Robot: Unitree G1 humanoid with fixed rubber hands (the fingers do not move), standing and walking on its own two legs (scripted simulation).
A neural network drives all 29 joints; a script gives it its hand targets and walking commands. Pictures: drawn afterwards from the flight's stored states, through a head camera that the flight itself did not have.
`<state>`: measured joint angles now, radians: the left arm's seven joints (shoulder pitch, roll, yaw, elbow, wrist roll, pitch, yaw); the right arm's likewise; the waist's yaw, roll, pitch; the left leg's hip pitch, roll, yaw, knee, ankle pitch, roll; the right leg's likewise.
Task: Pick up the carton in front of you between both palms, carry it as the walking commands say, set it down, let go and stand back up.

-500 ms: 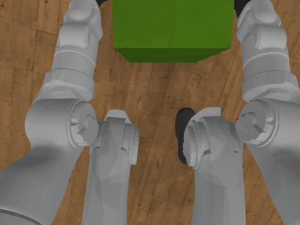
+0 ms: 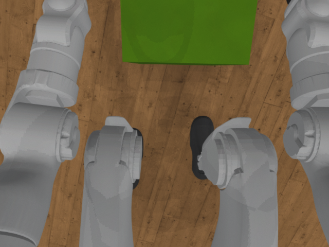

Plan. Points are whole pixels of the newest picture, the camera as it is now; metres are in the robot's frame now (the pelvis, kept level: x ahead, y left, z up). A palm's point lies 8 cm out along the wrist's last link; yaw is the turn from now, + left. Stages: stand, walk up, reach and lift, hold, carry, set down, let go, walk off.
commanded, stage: set down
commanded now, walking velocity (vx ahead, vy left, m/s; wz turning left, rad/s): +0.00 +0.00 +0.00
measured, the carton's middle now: (181, 14) +0.52 -0.04 -0.24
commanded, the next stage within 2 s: let go in 0.92 s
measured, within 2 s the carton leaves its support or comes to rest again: neither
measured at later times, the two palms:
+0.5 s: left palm out of the picture +0.56 +0.15 +0.01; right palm out of the picture +0.53 -0.23 +0.01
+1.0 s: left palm out of the picture +0.55 +0.16 +0.17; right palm out of the picture +0.52 -0.24 +0.16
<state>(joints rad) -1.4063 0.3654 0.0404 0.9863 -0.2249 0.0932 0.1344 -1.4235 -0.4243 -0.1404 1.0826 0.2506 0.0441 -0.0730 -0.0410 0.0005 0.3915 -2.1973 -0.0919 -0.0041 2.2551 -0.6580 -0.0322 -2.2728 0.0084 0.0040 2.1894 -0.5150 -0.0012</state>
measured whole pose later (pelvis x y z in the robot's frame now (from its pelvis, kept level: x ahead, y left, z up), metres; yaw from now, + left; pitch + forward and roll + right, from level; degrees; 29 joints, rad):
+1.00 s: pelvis +0.04 -0.01 +0.26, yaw +0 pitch +46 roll +1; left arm -1.07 0.25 0.26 0.85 0.01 0.15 0.03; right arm -1.05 -0.27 -0.32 0.85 0.00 0.13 0.00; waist -0.04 0.01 -0.08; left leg -1.62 -0.06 -0.04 1.22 -0.41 -0.02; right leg -1.67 0.03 0.03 1.19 -0.32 0.00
